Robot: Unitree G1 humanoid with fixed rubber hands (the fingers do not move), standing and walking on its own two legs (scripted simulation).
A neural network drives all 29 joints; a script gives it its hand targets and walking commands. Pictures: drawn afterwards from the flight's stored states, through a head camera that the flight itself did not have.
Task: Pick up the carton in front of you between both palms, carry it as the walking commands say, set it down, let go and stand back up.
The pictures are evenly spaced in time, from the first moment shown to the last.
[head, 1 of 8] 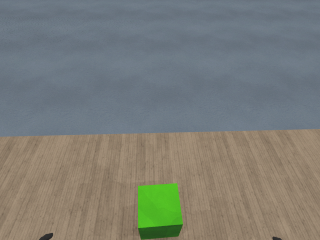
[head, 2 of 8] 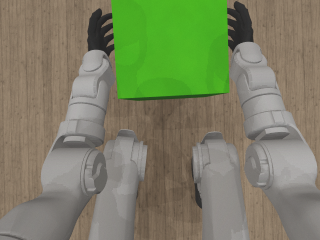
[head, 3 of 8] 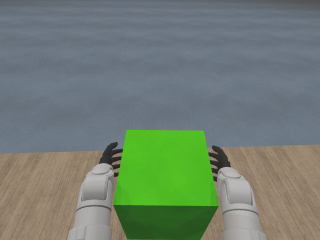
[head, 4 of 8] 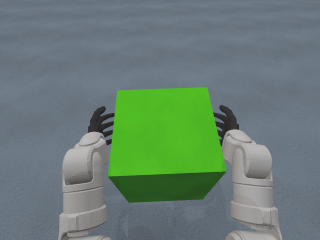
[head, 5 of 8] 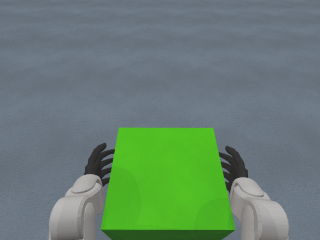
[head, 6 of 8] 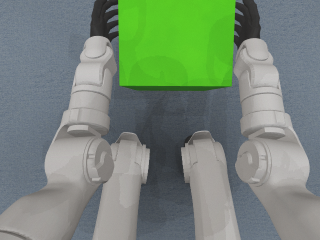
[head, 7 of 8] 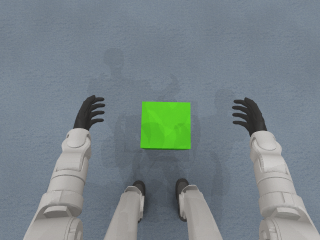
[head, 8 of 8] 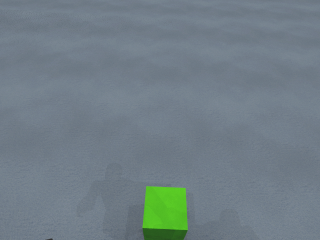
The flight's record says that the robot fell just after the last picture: no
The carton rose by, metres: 0.69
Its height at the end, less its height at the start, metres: -0.05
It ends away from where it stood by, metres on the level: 2.80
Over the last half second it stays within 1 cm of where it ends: yes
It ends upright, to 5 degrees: yes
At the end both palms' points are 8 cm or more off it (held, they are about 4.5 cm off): yes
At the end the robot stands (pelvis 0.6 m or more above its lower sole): yes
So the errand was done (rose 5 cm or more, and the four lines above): yes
